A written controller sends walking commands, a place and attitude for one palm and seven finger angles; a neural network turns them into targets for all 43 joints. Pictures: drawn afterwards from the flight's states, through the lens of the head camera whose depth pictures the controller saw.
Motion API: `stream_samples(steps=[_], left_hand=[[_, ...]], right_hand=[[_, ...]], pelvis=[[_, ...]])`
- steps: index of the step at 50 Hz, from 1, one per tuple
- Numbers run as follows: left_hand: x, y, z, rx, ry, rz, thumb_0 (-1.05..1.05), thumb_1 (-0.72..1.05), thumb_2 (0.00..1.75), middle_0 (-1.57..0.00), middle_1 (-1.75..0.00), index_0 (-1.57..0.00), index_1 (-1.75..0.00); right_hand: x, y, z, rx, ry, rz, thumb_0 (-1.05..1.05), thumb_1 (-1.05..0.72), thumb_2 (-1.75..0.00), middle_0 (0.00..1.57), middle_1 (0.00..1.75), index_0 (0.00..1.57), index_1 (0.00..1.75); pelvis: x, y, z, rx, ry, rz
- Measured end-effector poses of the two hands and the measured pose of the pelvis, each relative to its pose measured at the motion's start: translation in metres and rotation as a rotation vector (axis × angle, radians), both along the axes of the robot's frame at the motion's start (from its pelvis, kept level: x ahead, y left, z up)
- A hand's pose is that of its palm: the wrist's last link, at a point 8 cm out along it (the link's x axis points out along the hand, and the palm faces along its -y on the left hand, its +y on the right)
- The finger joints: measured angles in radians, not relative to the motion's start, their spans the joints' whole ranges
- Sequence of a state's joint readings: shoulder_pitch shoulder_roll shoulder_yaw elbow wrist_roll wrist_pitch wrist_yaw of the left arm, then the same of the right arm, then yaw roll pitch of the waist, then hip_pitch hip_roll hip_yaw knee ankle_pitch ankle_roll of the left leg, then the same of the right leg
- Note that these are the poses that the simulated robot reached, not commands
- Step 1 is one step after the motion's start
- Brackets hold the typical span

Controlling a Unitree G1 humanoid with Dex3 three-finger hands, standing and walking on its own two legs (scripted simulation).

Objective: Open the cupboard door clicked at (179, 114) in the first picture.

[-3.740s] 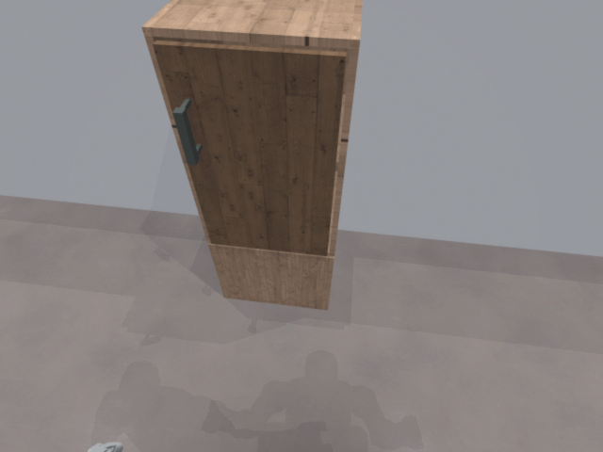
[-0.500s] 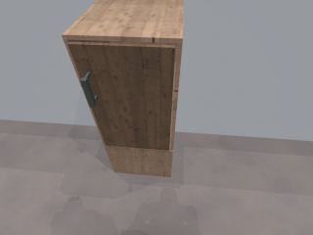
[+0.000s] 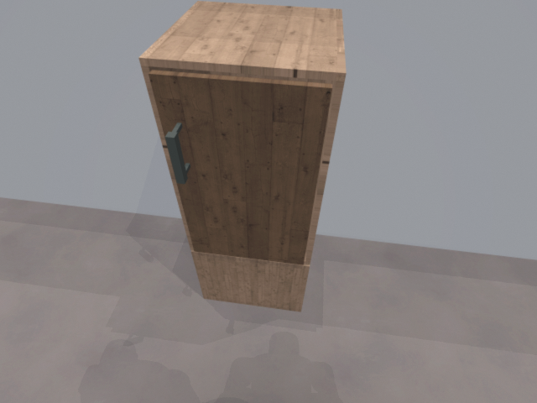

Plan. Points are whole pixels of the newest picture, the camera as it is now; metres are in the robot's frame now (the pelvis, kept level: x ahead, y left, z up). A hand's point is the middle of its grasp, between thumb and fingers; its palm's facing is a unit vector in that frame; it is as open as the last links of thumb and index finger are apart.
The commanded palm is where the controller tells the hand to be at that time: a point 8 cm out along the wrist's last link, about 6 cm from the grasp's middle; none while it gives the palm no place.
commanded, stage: look again from close up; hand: left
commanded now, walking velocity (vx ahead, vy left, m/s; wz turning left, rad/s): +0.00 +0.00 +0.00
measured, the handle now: (180, 153) +0.61 +0.24 +0.03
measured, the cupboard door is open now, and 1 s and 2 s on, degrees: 0 0 0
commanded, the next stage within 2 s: shuffle to correct the standing spot in 0.30 s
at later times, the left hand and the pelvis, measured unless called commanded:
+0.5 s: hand out of the picture -0.03 +0.22 -0.17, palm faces +0.00 -0.98 -0.21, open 7.4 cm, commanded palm none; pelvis -0.03 +0.04 +0.01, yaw -2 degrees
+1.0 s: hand out of the picture +0.06 +0.24 -0.17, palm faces -0.04 -0.98 -0.21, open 7.3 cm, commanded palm none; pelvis +0.04 +0.07 +0.00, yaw -6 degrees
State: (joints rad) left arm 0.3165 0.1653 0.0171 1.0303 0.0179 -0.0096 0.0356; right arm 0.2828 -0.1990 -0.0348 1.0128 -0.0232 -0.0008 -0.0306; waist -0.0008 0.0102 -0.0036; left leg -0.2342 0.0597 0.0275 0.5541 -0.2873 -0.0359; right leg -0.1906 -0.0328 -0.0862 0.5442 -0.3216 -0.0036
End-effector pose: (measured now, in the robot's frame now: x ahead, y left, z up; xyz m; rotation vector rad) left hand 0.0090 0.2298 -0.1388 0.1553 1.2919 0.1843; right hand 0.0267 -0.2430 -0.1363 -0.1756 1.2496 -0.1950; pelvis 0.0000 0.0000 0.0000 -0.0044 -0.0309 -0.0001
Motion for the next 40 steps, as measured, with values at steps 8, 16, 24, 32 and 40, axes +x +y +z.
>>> stream_samples(steps=[8,16,24,32,40], left_hand=[[0.026,0.041,0.007,0.039,-0.099,-0.037,0.01,0.9,0.9,-0.2,-0.3,-0.2,-0.3],[0.01,0.053,0.009,0.032,-0.07,-0.052,0.01,0.91,0.9,-0.2,-0.3,-0.2,-0.3],[-0.033,0.045,0.002,-0.006,0.048,-0.041,0.01,0.9,0.9,-0.2,-0.3,-0.2,-0.3],[-0.069,0.034,-0.003,-0.042,0.16,-0.01,0.01,0.9,0.9,-0.2,-0.3,-0.2,-0.3],[-0.065,0.047,-0.012,-0.063,0.221,0.017,0.01,0.9,0.9,-0.2,-0.3,-0.2,-0.3]], right_hand=[[0.025,0.024,0.011,-0.001,-0.109,0.037,0.0,-0.91,-0.9,0.2,0.3,0.2,0.3],[0.005,0.049,0.009,0.035,-0.075,0.032,0.0,-0.91,-0.9,0.2,0.3,0.2,0.3],[-0.041,0.053,0.004,0.04,0.047,-0.013,0.0,-0.91,-0.9,0.2,0.3,0.21,0.3],[-0.079,0.055,-0.003,0.048,0.163,-0.067,0.0,-0.91,-0.9,0.2,0.3,0.2,0.3],[-0.079,0.076,-0.005,0.039,0.188,-0.099,0.0,-0.91,-0.9,0.2,0.3,0.2,0.3]], pelvis=[[-0.01,0.022,0.001,-0.004,-0.016,-0.012],[-0.02,0.037,0.004,-0.001,-0.012,-0.02],[-0.026,0.044,0.006,0.004,-0.009,-0.027],[-0.019,0.046,0.002,-0.001,-0.005,-0.047],[0.002,0.064,-0.004,0.001,0.001,-0.059]])
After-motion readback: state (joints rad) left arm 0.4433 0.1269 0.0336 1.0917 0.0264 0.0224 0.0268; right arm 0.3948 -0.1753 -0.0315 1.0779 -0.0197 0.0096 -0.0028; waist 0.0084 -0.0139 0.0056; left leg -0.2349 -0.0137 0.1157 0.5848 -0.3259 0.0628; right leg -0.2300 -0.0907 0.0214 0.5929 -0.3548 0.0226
